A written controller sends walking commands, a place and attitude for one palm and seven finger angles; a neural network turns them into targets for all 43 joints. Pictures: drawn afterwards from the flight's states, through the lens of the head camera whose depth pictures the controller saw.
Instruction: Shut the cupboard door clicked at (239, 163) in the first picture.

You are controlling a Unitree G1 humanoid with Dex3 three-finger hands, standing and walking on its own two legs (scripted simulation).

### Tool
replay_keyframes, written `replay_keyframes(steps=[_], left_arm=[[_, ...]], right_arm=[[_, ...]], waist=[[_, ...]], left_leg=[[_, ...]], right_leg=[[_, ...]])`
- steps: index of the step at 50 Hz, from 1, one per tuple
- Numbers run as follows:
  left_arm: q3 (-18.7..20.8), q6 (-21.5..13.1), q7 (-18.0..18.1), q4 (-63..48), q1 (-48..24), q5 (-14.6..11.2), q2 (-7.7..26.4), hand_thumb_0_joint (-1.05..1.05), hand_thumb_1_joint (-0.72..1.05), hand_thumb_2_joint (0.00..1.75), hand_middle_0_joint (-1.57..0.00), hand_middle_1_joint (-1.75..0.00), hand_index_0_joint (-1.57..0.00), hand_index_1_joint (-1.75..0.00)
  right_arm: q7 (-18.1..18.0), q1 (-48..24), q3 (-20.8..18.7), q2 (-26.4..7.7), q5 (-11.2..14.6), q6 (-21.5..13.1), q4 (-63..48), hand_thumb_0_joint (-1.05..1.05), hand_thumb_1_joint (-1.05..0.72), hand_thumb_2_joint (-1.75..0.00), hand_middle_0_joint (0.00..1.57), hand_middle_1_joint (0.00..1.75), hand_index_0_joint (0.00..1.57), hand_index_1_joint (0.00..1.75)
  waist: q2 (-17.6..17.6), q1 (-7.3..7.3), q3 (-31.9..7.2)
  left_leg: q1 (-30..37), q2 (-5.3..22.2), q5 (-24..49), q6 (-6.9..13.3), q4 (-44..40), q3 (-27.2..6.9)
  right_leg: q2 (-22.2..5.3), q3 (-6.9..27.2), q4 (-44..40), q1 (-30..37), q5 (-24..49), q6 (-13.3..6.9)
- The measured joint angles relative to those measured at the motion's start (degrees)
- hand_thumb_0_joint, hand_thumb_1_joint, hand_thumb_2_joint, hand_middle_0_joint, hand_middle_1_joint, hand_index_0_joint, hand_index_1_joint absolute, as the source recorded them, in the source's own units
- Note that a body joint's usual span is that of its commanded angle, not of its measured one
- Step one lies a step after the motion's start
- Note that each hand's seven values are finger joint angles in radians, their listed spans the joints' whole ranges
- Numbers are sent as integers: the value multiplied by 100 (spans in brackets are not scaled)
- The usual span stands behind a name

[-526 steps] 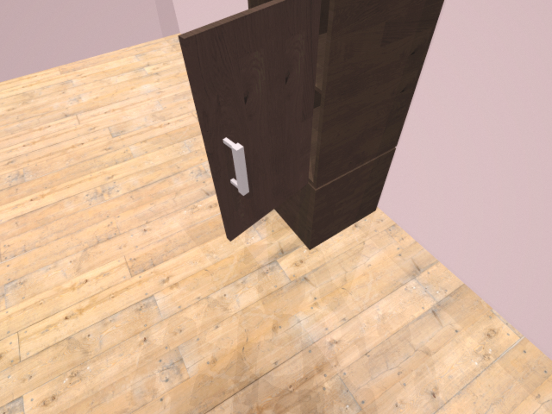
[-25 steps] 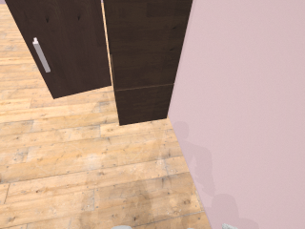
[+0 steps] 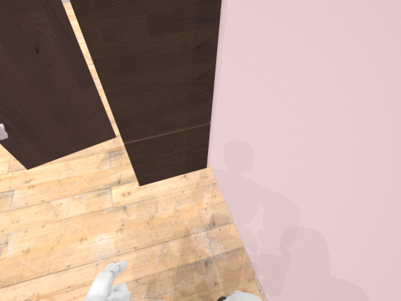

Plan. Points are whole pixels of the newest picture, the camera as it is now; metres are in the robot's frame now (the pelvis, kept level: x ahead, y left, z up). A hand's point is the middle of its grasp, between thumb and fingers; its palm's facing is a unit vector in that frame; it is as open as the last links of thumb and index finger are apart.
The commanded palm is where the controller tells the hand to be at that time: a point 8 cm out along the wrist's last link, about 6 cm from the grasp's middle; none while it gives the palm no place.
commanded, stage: turn to face it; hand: left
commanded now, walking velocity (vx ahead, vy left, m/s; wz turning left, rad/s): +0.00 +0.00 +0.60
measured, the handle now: out of the picture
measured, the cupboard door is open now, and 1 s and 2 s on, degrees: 100 100 100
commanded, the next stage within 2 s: take the last steps up to it in 0.84 s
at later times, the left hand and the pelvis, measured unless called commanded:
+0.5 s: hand out of the picture +0.05 +0.28 -0.16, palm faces +0.28 -0.93 -0.23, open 7.3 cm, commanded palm none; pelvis +0.04 +0.05 +0.01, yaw +13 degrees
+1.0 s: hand out of the picture +0.04 +0.18 -0.14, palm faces +0.41 -0.88 -0.24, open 7.3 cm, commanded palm none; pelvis +0.06 -0.01 +0.02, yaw +24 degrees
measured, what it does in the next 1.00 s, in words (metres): steps on the spot, turning left: left foot, then right foot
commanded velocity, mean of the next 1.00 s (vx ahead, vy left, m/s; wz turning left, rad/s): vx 0.02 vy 0.01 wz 0.38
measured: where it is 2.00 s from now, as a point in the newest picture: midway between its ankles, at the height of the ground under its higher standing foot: (163, 275)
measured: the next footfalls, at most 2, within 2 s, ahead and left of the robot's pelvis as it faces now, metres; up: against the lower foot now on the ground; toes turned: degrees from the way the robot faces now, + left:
left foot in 0.28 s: +0.09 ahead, +0.14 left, +0.00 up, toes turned +15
right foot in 0.78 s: +0.11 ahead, -0.10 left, +0.00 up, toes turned +18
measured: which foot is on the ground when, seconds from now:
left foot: up 0.00-0.26, down 0.28-0.78, up 0.80-1.00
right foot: down 0.00-0.28, up 0.30-0.76, down 0.78-1.00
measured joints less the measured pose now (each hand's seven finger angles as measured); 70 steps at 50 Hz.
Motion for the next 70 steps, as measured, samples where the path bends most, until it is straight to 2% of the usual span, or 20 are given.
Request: replay_keyframes(steps=[2, 5, 12, 14, 17, 20, 23, 32, 35, 38, 39, 42, 45, 47, 52, 58, 61, 64, 67, 70], left_arm=[[6, 46, 55, -26, 80, -18, -71, 0, 90, 90, -20, -30, -20, -30], [65, 126, 112, 26, 271, -23, -98, 0, 91, 90, -20, -30, -21, -30], [261, 271, 98, 70, 544, 58, 219, -2, 93, 90, -21, -30, -21, -30], [284, 354, 61, 56, 700, 32, 286, -1, 92, 90, -21, -30, -21, -30], [330, 571, 43, 111, 760, 20, 465, -1, 92, 90, -20, -30, -20, -30], [363, 641, 36, 155, 741, 48, 582, 0, 91, 90, -20, -30, -20, -30], [356, 611, 37, 108, 753, 44, 633, 0, 91, 90, -20, -29, -20, -30], [249, 617, 59, 21, 729, 6, 536, 0, 91, 90, -20, -29, -20, -30], [202, 604, 66, -13, 659, -14, 437, 0, 91, 90, -20, -29, -20, -30], [159, 521, 67, -70, 636, -36, 332, 0, 90, 90, -20, -29, -20, -30], [147, 466, 73, -106, 673, -31, 325, 0, 90, 90, -20, -30, -20, -30], [97, 375, 101, -73, 700, 14, 139, 0, 90, 90, -20, -30, -20, -30], [56, 336, 117, -63, 802, 4, 7, 0, 90, 90, -20, -30, -21, -30], [49, 310, 127, -39, 861, 2, -31, 0, 90, 90, -20, -30, -21, -30], [74, 186, 118, 105, 1045, 31, 6, 0, 92, 90, -21, -30, -21, -30], [147, 130, 19, 436, 1455, 83, 173, 0, 91, 90, -21, -30, -21, -30], [191, 201, -31, 623, 1709, 59, 269, 0, 91, 90, -21, -30, -21, -30], [204, 377, -62, 793, 1708, 36, 347, 0, 91, 90, -20, -30, -21, -30], [210, 409, -92, 817, 1559, 72, 391, 1, 91, 90, -20, -30, -20, -30], [201, 351, -129, 693, 1343, 73, 361, 1, 91, 90, -20, -29, -20, -30]], right_arm=[[25, -254, -51, -64, -19, 121, -92, 1, -91, -90, 20, 30, 20, 30], [85, -632, -125, -161, -55, 228, -328, 1, -91, -90, 20, 30, 20, 30], [182, -1310, -280, -466, -110, 266, -882, 1, -91, -90, 19, 30, 20, 30], [199, -1384, -308, -617, -128, 207, -1070, 1, -91, -90, 19, 30, 20, 30], [152, -1561, -296, -663, -168, 139, -1254, 0, -91, -90, 19, 30, 20, 30], [80, -1604, -230, -660, -167, 90, -1366, 0, -91, -90, 19, 30, 20, 30], [44, -1610, -161, -636, -140, 70, -1382, 0, -91, -90, 19, 30, 20, 30], [95, -1477, -82, -491, -133, 143, -1262, 1, -91, -90, 20, 30, 20, 30], [110, -1405, -98, -481, -143, 202, -1193, 1, -90, -90, 20, 30, 20, 30], [110, -1326, -137, -507, -115, 262, -1104, 1, -90, -90, 20, 30, 21, 30], [115, -1280, -151, -507, -88, 279, -1082, 1, -90, -90, 20, 30, 21, 30], [140, -1291, -246, -618, -66, 380, -963, 1, -91, -90, 20, 30, 20, 30], [165, -1290, -315, -693, -87, 443, -860, 1, -91, -90, 20, 30, 20, 30], [170, -1311, -327, -702, -81, 458, -810, 1, -91, -90, 20, 30, 20, 30], [178, -1414, -309, -704, -84, 424, -731, 1, -91, -90, 19, 30, 20, 30], [256, -1616, -262, -640, -105, 289, -781, 1, -91, -90, 19, 30, 20, 30], [267, -1644, -206, -613, -116, 104, -919, 1, -91, -90, 19, 30, 20, 30], [174, -1600, -165, -524, -160, -85, -1038, 1, -91, -90, 19, 30, 20, 30], [104, -1320, -76, -397, -167, -153, -1012, 0, -91, -90, 19, 30, 20, 30], [45, -999, -29, -309, -150, -197, -822, 0, -91, -90, 20, 30, 20, 30]], waist=[[13, 19, 30], [-95, 54, -47], [-325, 323, -280], [-288, 365, -403], [-374, 443, -415], [-341, 490, -397], [-270, 557, -367], [-11, 513, -289], [69, 443, -245], [132, 401, -230], [86, 407, -268], [240, 373, -188], [228, 344, -160], [141, 344, -141], [-32, 471, -147], [-203, 704, -272], [-233, 741, -396], [-276, 719, -366], [-276, 669, -402], [-208, 641, -406]], left_leg=[[-550, 117, 108, -85, 632, -6], [-1039, 281, 439, -188, 535, 55], [-779, 352, 970, -247, -1265, 291], [-482, 290, 1393, -74, -2011, 257], [-593, 115, 1385, 364, -1818, 245], [-445, 10, 1562, 408, -2194, 129], [-235, -65, 1821, 428, -2679, 11], [-22, -172, 2089, 354, -3160, -370], [-78, -203, 2081, 276, -3094, -495], [-206, -256, 2007, 161, -2894, -603], [-297, -319, 1944, 112, -2753, -604], [-693, -295, 804, -42, -1512, -571], [-1027, -221, 596, -191, -191, -375], [-1057, -129, 608, -278, 84, -262], [-701, 11, 593, -348, -631, -113], [-240, 24, 679, -215, -1662, 109], [209, 10, 1124, -41, -2723, 158], [192, -66, 1544, 267, -2589, 200], [438, -132, 1477, 327, -2905, 170], [778, -179, 1648, 322, -3421, 101]], right_leg=[[-15, -121, -168, 152, 52, 33], [-96, -262, -383, 321, 74, 28], [-432, -604, -138, 426, -214, 249], [-565, -687, 321, 277, -500, 373], [-490, -15, 1760, -334, -1499, 523], [-309, 448, 2844, -796, -1285, 572], [-246, 653, 3134, -966, -939, 636], [-110, 805, 1999, -502, -1088, 662], [-9, 775, 1371, -199, -1169, 595], [97, 721, 315, 305, -692, 514], [70, 745, -162, 516, -499, 418], [94, 591, -169, 599, -560, 136], [15, 445, -405, 798, -493, 93], [-41, 374, -561, 911, -425, 83], [-135, 223, -759, 1106, -382, 98], [-258, 84, -755, 1266, -504, 230], [-314, 51, -361, 1154, -782, 351], [-310, 338, 1323, 471, -1491, 277], [-264, 489, 2574, -266, -1243, 194], [-283, 556, 2785, -727, -749, 202]])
